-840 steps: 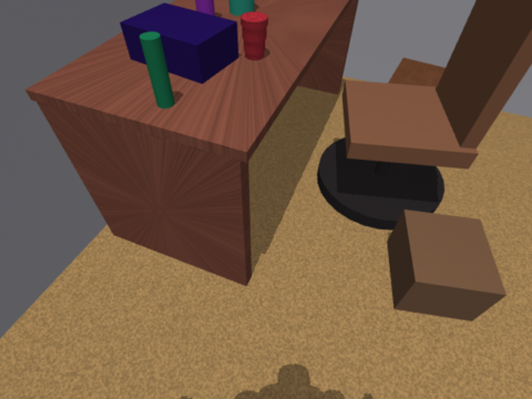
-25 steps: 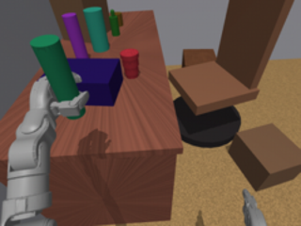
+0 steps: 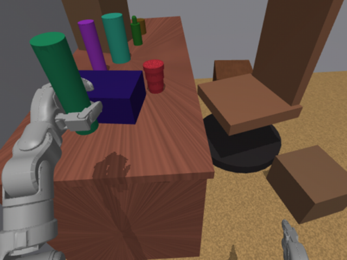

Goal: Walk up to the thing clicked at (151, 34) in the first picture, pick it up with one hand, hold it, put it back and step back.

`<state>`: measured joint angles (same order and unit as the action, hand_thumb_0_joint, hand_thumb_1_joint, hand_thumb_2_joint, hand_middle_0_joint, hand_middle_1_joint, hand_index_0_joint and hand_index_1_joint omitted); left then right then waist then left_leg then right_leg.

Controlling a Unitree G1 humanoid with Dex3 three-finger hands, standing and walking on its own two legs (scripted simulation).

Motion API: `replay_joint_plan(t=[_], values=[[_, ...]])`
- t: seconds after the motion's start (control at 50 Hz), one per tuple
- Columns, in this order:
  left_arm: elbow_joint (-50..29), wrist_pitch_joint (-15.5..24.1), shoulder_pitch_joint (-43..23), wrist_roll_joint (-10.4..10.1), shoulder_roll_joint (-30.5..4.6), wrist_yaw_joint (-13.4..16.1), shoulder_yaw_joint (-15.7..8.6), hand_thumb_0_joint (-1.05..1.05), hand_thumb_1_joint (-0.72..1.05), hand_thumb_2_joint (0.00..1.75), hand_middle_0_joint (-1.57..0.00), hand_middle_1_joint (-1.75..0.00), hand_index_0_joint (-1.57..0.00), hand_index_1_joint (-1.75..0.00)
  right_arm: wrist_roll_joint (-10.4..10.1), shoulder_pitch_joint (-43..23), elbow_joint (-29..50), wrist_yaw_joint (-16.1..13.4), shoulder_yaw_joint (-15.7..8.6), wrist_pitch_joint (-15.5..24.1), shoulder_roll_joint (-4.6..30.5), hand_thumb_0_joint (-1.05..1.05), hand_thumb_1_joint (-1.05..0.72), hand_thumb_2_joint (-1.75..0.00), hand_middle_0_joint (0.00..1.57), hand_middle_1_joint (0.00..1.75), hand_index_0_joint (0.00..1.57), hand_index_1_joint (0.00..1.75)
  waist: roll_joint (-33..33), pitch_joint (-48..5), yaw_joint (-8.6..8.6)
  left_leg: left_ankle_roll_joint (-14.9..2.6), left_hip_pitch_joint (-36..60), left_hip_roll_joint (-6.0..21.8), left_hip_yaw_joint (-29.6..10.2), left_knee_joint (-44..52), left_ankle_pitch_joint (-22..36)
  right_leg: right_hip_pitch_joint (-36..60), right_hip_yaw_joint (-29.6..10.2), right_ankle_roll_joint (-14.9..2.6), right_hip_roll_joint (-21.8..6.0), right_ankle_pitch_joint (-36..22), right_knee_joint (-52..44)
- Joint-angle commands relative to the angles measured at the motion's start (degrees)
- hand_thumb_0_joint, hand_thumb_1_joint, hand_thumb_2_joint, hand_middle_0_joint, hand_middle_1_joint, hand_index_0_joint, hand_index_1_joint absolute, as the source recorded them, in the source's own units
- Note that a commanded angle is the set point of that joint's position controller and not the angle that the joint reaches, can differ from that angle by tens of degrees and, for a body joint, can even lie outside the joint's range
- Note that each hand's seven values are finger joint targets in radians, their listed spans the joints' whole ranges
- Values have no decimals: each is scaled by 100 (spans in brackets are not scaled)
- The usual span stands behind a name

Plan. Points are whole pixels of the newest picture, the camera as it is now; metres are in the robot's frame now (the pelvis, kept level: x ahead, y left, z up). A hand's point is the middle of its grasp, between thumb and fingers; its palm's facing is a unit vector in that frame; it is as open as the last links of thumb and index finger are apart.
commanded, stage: hold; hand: left
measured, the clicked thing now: (70, 90) +0.34 +0.18 +0.28
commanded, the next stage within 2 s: none
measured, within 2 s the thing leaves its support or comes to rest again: neither
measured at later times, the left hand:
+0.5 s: hand (80, 96) +0.35 +0.17 +0.27, palm faces +0.09 -1.00 -0.01, open 7.0 cm
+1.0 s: hand (76, 98) +0.34 +0.17 +0.27, palm faces +0.10 -0.99 -0.01, open 7.0 cm
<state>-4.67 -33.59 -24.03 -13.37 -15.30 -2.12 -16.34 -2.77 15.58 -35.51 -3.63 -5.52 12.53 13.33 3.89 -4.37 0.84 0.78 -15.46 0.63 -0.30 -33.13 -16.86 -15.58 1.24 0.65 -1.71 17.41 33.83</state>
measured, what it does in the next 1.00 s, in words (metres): stands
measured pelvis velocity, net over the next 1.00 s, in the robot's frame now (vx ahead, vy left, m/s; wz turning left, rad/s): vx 0.00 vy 0.01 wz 0.00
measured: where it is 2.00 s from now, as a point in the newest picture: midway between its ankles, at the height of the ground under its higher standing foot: outside the picture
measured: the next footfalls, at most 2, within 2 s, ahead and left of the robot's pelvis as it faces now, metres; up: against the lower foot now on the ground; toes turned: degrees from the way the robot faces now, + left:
none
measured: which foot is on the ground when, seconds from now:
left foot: down 0.00-1.00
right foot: down 0.00-1.00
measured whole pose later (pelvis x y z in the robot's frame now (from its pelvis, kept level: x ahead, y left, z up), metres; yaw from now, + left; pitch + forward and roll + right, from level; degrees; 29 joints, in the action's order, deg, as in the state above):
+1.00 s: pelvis +0.00 +0.01 +0.00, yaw +0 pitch -1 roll +0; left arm -11.3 -42.3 -26.1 -14.5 -15.5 -1.2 -17.0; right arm -3.5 14.3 -37.8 -2.4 -6.4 13.3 14.0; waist 4.4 -4.9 1.4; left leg 0.3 -15.1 0.2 -0.3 -33.3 -17.0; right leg -14.9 1.3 1.2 -2.1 17.3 33.4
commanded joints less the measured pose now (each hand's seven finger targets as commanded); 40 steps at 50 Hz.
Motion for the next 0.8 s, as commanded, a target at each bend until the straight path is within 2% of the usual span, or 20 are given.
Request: replay_joint_plan(t=[0.0, 0.04, 0.06, 0.08, 0.12, 0.18, 0.24, 0.28, 0.3, 0.4, 0.42, 0.44, 0.46, 0.48, 0.52, 0.58, 0.62, 0.66, 0.72, 0.78], values=[[-1408, 333, -2633, -107, -1143, -55, -336, 0, 47, 132, -138, -146, -140, -146, -31, -707, 845, -12, -184, 391, 635, 0, 55, -5, 5, 5, 5, 5, -367, -1041, 29, -175, 552, -158, 83, 375, 1005, 76, 182, -12, 94, -1046, -633], [-1329, 269, -2600, -109, -1274, -57, -455, 0, 49, 133, -138, -146, -140, -146, -30, -755, 793, -53, -375, 409, 843, 0, 55, -5, 5, 5, 5, 5, -453, -1130, -3, -194, 600, -189, 113, 347, 1045, 81, 140, 24, 69, -1123, -667], [-1432, 239, -2695, -98, -1226, -54, -376, 0, 49, 133, -139, -146, -140, -146, -31, -772, 721, -32, -290, 414, 759, 0, 55, -5, 5, 5, 5, 5, -339, -1054, 19, -178, 587, -176, 95, 393, 958, 31, 156, -1, 83, -1020, -660], [-1382, 203, -2660, -105, -1220, -45, -434, 0, 49, 133, -138, -147, -140, -147, -34, -806, 823, -19, -177, 436, 654, 0, 55, -5, 5, 5, 5, 5, -380, -1071, 46, -184, 587, -176, 103, 368, 1024, 86, 167, 6, 78, -1076, -652], [-1457, 150, -2773, -126, -1194, -18, -398, 0, 48, 134, -139, -147, -141, -147, -43, -832, 711, -38, -321, 438, 778, 0, 55, -5, 5, 5, 5, 5, -409, -1047, 55, -168, 562, -167, 82, 402, 957, 44, 185, -9, 103, -989, -645], [-1392, 74, -2669, -141, -1207, -33, -474, 0, 50, 134, -139, -147, -141, -147, -46, -809, 686, -1, -281, 459, 742, 0, 55, -5, 5, 5, 5, 5, -372, -1059, 79, -145, 538, -141, 52, 444, 942, 99, 213, -31, 135, -944, -635], [-1503, -24, -2695, -130, -1177, -23, -418, 0, 48, 135, -139, -148, -141, -148, -61, -799, 855, 4, -302, 455, 778, 0, 55, -5, 5, 5, 5, 5, -497, -1223, 63, -162, 645, -163, 71, 391, 1130, 168, 198, -15, 123, -1132, -626], [-1643, -87, -2772, -160, -1166, -39, -429, 0, 49, 134, -137, -147, -140, -146, -76, -754, 658, 32, -236, 455, 654, 0, 55, -5, 5, 5, 5, 5, -328, -1128, 76, -149, 636, -171, 86, 372, 1150, 83, 196, -22, 123, -1135, -604], [-1724, -97, -2761, -145, -1201, -51, -424, 0, 47, 134, -139, -148, -140, -147, -73, -844, 738, 27, -323, 473, 763, 0, 55, -5, 5, 5, 5, 5, -359, -1223, 107, -134, 674, -148, 57, 386, 1228, 142, 217, -31, 147, -1165, -580], [-1842, -233, -2864, -166, -1208, -25, -432, 0, 46, 134, -139, -148, -141, -148, -73, -888, 775, 65, -356, 466, 818, 0, 55, -5, 5, 5, 5, 5, -184, -1446, 104, -111, 777, -141, 43, 323, 1584, 262, 215, -42, 146, -1488, -519], [-1691, -282, -2859, -150, -1211, -22, -435, 0, 44, 133, -138, -148, -140, -147, -68, -746, 700, 73, -423, 444, 874, 0, 55, -5, 5, 5, 5, 5, -290, -1356, 24, -109, 781, -113, 25, 336, 1634, 209, 218, -43, 161, -1525, -497], [-1880, -285, -2900, -150, -1172, -14, -402, 0, 46, 133, -138, -147, -140, -147, -77, -731, 595, 107, -225, 415, 646, 0, 55, -5, 5, 5, 5, 5, -182, -1336, 152, -101, 712, -131, 25, 331, 1661, 254, 231, -52, 146, -1527, -503], [-1584, -326, -2800, -179, -1183, -2, -484, 0, 46, 133, -138, -148, -141, -147, -81, -834, 798, 103, -311, 434, 755, 0, 55, -5, 5, 5, 5, 5, -391, -1283, 60, -135, 704, -142, 53, 298, 1637, 269, 214, -16, 133, -1575, -542], [-1589, -381, -2809, -170, -1141, 8, -443, 0, 46, 133, -138, -148, -141, -147, -73, -806, 613, 99, -353, 425, 807, 0, 55, -5, 5, 5, 5, 5, -380, -1157, 96, -136, 655, -146, 40, 344, 1526, 197, 214, -22, 136, -1482, -538], [-1382, -431, -2878, -167, -1180, 17, -482, 0, 47, 135, -138, -148, -140, -148, -80, -880, 778, 94, -418, 438, 913, 0, 55, -5, 5, 5, 5, 5, -609, -1127, 13, -163, 675, -155, 62, 364, 1350, 131, 184, 11, 129, -1360, -619], [-1380, -459, -2949, -153, -1249, 55, -541, 0, 47, 135, -138, -149, -140, -148, -89, -723, 564, 106, -330, 420, 771, 0, 55, -5, 5, 5, 5, 5, -574, -979, 83, -171, 599, -176, 70, 415, 1122, 40, 188, 3, 113, -1126, -670], [-1410, -448, -2827, -171, -1189, 36, -503, 0, 46, 134, -139, -149, -141, -148, -107, -685, 649, 118, -402, 417, 821, 0, 55, -5, 5, 5, 5, 5, -560, -1198, 64, -182, 685, -199, 100, 343, 1346, 149, 177, 9, 90, -1377, -628], [-1645, -417, -2860, -171, -1180, 25, -468, 0, 44, 134, -137, -148, -140, -148, -127, -663, 712, 163, -253, 398, 672, 0, 55, -5, 5, 5, 5, 5, -514, -1211, 137, -184, 644, -205, 105, 307, 1462, 176, 184, 1, 76, -1474, -592], [-1744, -389, -2908, -151, -1234, 49, -498, 0, 44, 134, -137, -148, -139, -147, -112, -729, 700, 172, -328, 392, 741, 0, 55, -5, 5, 5, 5, 5, -387, -1224, 121, -167, 641, -189, 79, 342, 1361, 179, 191, -12, 88, -1359, -594], [-1654, -377, -2799, -145, -1142, 68, -434, 0, 45, 133, -136, -146, -138, -146, -116, -961, 889, 157, -272, 421, 737, 0, 55, -5, 5, 5, 5, 5, -382, -1217, 145, -165, 592, -191, 78, 345, 1269, 217, 172, -17, 86, -1263, -598]])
